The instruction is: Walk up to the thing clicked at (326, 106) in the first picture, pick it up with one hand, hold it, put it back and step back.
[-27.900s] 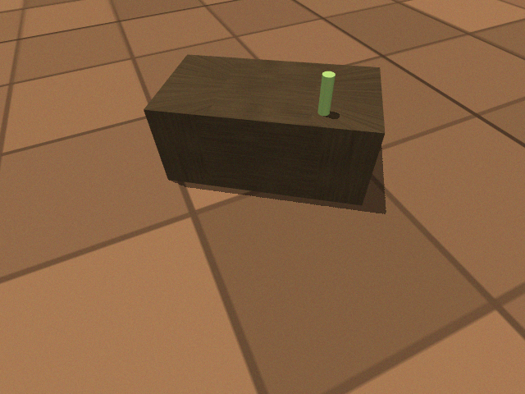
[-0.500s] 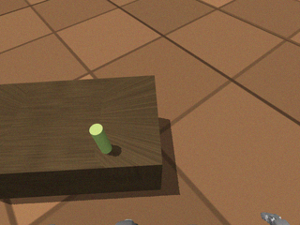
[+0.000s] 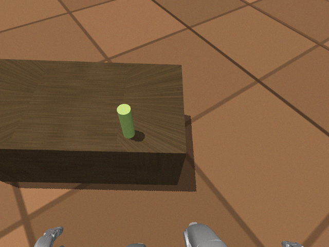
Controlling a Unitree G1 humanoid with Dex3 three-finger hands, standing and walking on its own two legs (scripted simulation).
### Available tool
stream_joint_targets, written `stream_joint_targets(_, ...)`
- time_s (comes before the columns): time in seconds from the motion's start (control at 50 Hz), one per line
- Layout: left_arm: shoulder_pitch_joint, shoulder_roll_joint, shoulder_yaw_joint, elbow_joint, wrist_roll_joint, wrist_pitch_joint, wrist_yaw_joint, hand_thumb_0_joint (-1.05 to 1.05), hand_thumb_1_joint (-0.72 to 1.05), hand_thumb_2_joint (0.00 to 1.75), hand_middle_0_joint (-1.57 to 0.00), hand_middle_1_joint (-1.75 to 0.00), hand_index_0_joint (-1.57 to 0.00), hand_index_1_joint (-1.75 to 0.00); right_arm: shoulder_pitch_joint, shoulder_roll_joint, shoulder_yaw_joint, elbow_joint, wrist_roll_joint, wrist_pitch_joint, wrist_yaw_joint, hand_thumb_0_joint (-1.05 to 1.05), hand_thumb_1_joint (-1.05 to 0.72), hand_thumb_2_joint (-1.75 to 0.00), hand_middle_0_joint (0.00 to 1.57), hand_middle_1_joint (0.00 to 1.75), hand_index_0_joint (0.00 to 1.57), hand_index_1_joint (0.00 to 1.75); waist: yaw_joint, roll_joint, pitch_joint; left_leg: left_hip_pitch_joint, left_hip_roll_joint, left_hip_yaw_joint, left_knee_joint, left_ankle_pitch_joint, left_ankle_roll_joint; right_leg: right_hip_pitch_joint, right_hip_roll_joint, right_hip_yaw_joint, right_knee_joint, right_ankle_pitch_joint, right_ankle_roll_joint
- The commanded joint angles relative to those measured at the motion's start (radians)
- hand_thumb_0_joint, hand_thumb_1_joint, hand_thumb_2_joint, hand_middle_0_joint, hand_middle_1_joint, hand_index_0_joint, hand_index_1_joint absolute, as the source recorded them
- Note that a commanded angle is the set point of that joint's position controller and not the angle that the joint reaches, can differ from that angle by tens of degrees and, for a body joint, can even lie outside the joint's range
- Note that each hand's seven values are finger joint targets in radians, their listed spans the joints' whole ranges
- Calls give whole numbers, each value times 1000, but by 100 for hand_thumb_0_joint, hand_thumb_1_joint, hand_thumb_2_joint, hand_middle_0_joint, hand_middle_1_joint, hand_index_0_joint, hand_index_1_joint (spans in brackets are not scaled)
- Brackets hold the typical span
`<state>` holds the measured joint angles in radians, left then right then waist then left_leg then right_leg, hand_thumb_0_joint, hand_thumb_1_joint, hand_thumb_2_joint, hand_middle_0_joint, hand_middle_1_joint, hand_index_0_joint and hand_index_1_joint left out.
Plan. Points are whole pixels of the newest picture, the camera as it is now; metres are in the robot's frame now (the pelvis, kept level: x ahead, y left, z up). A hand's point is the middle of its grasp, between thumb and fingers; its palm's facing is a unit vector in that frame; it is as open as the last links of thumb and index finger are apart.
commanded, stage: step back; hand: left
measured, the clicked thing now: (126, 122) +0.58 +0.17 -0.23
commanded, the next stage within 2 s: none
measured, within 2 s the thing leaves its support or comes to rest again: neither
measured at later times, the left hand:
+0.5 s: hand out of the picture -0.01 +0.26 -0.13, palm faces -0.07 -0.90 -0.43, open 7.4 cm
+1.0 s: hand out of the picture -0.20 +0.26 -0.16, palm faces -0.13 -0.91 -0.40, open 7.4 cm
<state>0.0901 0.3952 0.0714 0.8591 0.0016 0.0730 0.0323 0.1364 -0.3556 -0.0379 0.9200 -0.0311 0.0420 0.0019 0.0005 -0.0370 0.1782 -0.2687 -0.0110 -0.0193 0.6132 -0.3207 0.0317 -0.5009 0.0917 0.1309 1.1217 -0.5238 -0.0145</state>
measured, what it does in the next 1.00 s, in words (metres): walks backwards: right foot, then left foot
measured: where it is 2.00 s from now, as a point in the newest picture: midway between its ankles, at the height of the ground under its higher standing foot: outside the picture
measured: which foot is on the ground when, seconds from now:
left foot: down 0.00-0.28, up 0.30-0.56, down 0.58-0.98, up 1.00-1.00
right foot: up 0.00-0.24, down 0.26-0.60, up 0.62-0.94, down 0.96-1.00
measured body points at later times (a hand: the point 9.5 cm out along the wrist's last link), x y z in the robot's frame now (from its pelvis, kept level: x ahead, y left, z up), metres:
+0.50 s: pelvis -0.13 +0.00 +0.00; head -0.08 -0.02 +0.44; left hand -0.01 +0.31 -0.10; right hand -0.06 -0.32 -0.13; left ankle -0.15 +0.14 -0.67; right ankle -0.10 -0.13 -0.73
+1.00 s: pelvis -0.31 +0.01 -0.01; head -0.25 -0.01 +0.43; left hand -0.19 +0.31 -0.13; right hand -0.21 -0.33 -0.12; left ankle -0.18 +0.13 -0.72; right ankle -0.34 -0.12 -0.73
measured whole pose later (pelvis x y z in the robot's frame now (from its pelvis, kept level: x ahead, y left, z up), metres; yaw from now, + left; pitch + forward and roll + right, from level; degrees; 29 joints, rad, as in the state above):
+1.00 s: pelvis -0.31 +0.01 -0.01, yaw -8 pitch -3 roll -2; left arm 0.18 0.37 0.07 0.87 0.03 0.05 -0.01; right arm 0.09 -0.42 -0.06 0.83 -0.02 0.05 -0.02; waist 0.01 0.05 0.18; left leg -0.47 0.07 -0.04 0.72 -0.28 0.00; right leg -0.23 0.04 0.02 0.66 -0.39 0.00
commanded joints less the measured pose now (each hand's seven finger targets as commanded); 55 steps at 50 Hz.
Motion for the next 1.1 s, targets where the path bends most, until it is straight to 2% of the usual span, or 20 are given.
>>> stream_joint_targets(0.0, 86, 168, 57, -66, 9, -35, 7, 0, 90, 90, -20, -30, -20, -30, -43, -240, -67, -106, 0, -24, -30, 0, -90, -90, 20, 30, 20, 30, 15, 161, -199, 189, 255, -198, -139, 651, 197, -43, 5, 40, 128, 11, 30)
stream_joint_targets(0.14, 85, 151, 50, -89, 14, -55, -8, 0, 90, 90, -20, -30, -20, -30, 3, -271, -79, -129, 3, -16, -29, 0, -90, -90, 20, 30, 20, 30, -35, 206, -237, 227, 255, -167, -100, 510, 190, 113, -59, -81, -360, 56, 37)
stream_joint_targets(0.22, 224, 162, 54, -23, 31, -68, -12, 0, 90, 90, -20, -30, -20, -30, -60, -278, -78, -152, 26, -1, -17, 0, -90, -90, 20, 30, 20, 30, 37, 190, -271, 57, 251, -154, -35, 301, 125, 337, -80, -114, -687, 314, -12)
stream_joint_targets(0.24, 212, 217, 69, -33, 43, -75, -11, 0, 90, 90, -20, -30, -20, -30, -54, -241, -67, -157, 29, 0, -15, 0, -90, -90, 20, 30, 20, 30, 29, 66, -250, -85, 181, -119, 36, 168, 63, 377, -171, 61, -713, 316, -50)
stream_joint_targets(0.26, 157, 310, 90, -57, 34, -72, -17, 0, 90, 90, -20, -30, -20, -30, -99, -197, -60, -173, 38, -3, -17, 0, -90, -90, 20, 30, 20, 30, 42, -192, -191, -197, -28, -15, 224, -115, -11, 289, -356, 322, -781, 384, -198)
stream_joint_targets(0.28, 98, 359, 100, -95, 46, -75, -17, 0, 90, 90, -20, -30, -20, -30, -92, -222, -72, -158, 29, 7, -29, 0, -90, -90, 20, 30, 20, 30, 63, -239, -141, -166, -64, -90, 483, -326, -33, 126, -506, 460, -830, 434, -313)
stream_joint_targets(0.36, -7, 231, 71, -137, 32, -71, -3, 0, 90, 90, -20, -30, -20, -30, 22, -230, -63, -111, 42, -8, -33, 0, -90, -90, 20, 30, 20, 30, -10, -93, -158, -170, -102, -143, 604, -183, -43, 194, -325, 114, -685, 659, -203)
stream_joint_targets(0.48, 69, 218, 69, -153, 39, -51, 7, 0, 90, 90, -20, -30, -20, -30, 38, -214, -58, -127, 19, -21, -34, 0, -90, -90, 20, 30, 20, 30, 49, -165, -214, -162, -22, -48, 177, -218, -47, 423, -338, 101, -596, 749, -190)
stream_joint_targets(0.54, 15, 231, 62, -167, 17, -33, -5, 0, 90, 90, -20, -30, -20, -30, 158, -206, -69, -77, 7, -32, -30, 0, -90, -90, 20, 30, 20, 30, -17, -137, -265, 26, -28, 45, -191, 69, -30, 364, -290, 56, -472, 673, -132)
stream_joint_targets(0.56, 41, 190, 48, -170, 17, -25, -9, 0, 90, 90, -20, -30, -20, -30, 132, -234, -81, -80, -4, -38, -30, 0, -90, -90, 20, 30, 20, 30, -2, -54, -251, 87, 31, -60, -232, 149, -10, 249, -239, 43, -432, 520, -87)
stream_joint_targets(0.6, -32, 192, 60, -182, 14, -21, 4, 0, 90, 90, -20, -30, -20, -30, 73, -421, -116, -115, -11, -36, -16, 0, -90, -90, 20, 30, 20, 30, -50, 278, -209, -49, 410, -524, -318, 343, 225, 77, 4, -9, -66, -141, -2)
stream_joint_targets(0.62, -46, 209, 70, -163, 26, -18, 9, 0, 90, 90, -20, -30, -20, -30, 44, -395, -117, -113, -13, -41, -19, 0, -90, -90, 20, 30, 20, 30, -42, 214, -173, -95, 417, -521, -316, 327, 252, 84, 11, 88, 78, -129, -8)
stream_joint_targets(0.68, 83, 192, 70, -104, 5, -19, -2, 0, 90, 90, -20, -30, -20, -30, -52, -279, -76, -130, -7, -49, -34, 0, -90, -90, 20, 30, 20, 30, 51, 144, -154, 10, 288, -257, -208, 473, 188, 6, 4, 78, 188, 12, 0)
stream_joint_targets(0.78, 55, 167, 64, -124, 25, -28, -17, 0, 90, 90, -20, -30, -20, -30, 48, -268, -85, -126, -4, -43, -41, 0, -90, -90, 20, 30, 20, 30, -25, 152, -212, 214, 277, -210, -135, 536, 222, -7, -23, 17, -57, -9, 54)
stream_joint_targets(0.9, 221, 148, 57, -35, 23, -42, -29, 0, 90, 90, -20, -30, -20, -30, -30, -317, -88, -157, 3, -12, -30, 0, -90, -90, 20, 30, 20, 30, 38, 240, -289, 75, 250, -158, -68, 343, 146, 318, -69, -138, -669, 217, 2)
stream_joint_targets(0.94, 209, 242, 84, -40, 50, -54, -27, 0, 90, 90, -20, -30, -20, -30, -13, -240, -63, -168, 16, -8, -23, 0, -90, -90, 20, 30, 20, 30, 28, 32, -241, -195, 96, -103, 79, 68, 31, 401, -205, 117, -734, 210, -58)
stream_joint_targets(0.96, 153, 356, 108, -66, 41, -44, -29, 0, 90, 90, -20, -30, -20, -30, -72, -208, -63, -189, 25, -10, -39, 0, -90, -90, 20, 30, 20, 30, 73, -256, -186, -257, -78, -29, 312, -264, -27, 200, -436, 370, -829, 223, -221)
stream_joint_targets(0.98, 90, 377, 107, -103, 48, -50, -24, 0, 90, 90, -20, -30, -20, -30, -61, -246, -78, -174, 23, -5, -47, 0, -90, -90, 20, 30, 20, 30, 61, -240, -121, -208, -45, -138, 505, -312, -42, 41, -530, 471, -858, 259, -299)
stream_joint_targets(1.02, -27, 261, 68, -127, 37, -54, -15, 0, 90, 90, -20, -30, -20, -30, 8, -247, -71, -130, 31, -7, -43, 0, -90, -90, 20, 30, 20, 30, -16, -57, -107, -207, -93, -172, 590, -194, -31, 77, -369, 161, -731, 465, -208)
stream_joint_targets(1.08, -1, 239, 71, -135, 46, -54, -8, 0, 90, 90, -20, -30, -20, -30, 51, -227, -54, -120, 27, -23, -43, 0, -90, -90, 20, 30, 20, 30, 1, -128, -157, -186, -76, -98, 535, -178, -47, 191, -318, 55, -657, 599, -187)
